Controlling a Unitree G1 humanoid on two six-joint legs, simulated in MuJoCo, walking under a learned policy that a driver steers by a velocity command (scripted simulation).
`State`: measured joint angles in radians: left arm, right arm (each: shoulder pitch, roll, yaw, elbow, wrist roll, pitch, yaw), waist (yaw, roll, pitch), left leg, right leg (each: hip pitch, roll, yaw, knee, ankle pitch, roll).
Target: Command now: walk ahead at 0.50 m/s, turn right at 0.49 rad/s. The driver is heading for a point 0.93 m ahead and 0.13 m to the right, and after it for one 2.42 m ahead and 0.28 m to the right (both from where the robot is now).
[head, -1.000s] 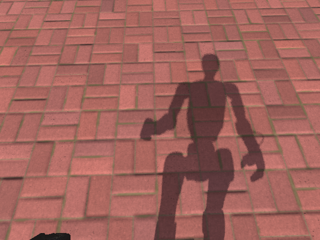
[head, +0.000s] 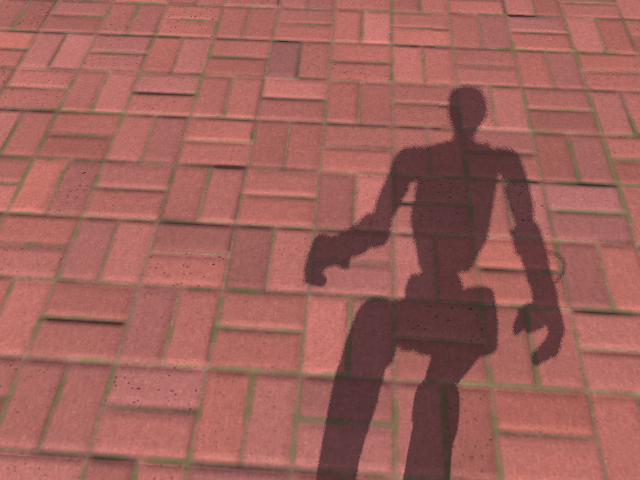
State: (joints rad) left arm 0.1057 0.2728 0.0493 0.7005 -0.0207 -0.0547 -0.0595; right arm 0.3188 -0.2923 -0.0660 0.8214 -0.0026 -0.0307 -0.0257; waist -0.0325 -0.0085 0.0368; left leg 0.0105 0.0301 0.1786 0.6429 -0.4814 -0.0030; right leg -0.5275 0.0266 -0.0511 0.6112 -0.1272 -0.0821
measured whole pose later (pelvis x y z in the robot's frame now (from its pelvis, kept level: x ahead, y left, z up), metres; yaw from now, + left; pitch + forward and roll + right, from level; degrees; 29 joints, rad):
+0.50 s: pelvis +0.25 +0.02 +0.01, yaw -19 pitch +2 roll +0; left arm 0.27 0.32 0.07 0.69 -0.02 0.02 0.03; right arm 0.07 -0.26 -0.04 0.67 -0.03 -0.06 0.00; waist 0.05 -0.03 0.04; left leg -0.46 -0.03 -0.02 0.52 -0.10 0.02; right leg -0.38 0.11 0.15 1.08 -0.57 0.03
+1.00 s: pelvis +0.36 -0.03 +0.03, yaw -25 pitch +2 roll +1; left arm 0.42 0.25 0.04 0.75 0.00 -0.05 0.01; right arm 0.17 -0.31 -0.06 0.78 0.01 -0.07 0.04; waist 0.05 0.04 -0.03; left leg -0.59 0.05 0.00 0.86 -0.17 0.00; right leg -0.08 0.00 0.01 0.30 -0.26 -0.03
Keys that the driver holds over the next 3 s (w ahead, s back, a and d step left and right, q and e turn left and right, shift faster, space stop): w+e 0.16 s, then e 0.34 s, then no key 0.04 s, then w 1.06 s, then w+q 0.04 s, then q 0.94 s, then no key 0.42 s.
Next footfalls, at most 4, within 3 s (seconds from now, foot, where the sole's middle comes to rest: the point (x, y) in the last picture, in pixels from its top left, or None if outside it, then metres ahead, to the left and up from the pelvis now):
0.40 left None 0.43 0.08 -0.75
0.80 right None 0.29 -0.12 -0.75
1.22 left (329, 367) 0.68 -0.01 -0.75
1.74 right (469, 295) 0.86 -0.35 -0.75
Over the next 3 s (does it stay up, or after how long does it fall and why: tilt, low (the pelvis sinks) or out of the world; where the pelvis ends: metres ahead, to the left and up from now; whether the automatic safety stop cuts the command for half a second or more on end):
stays up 0.86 -0.21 0.02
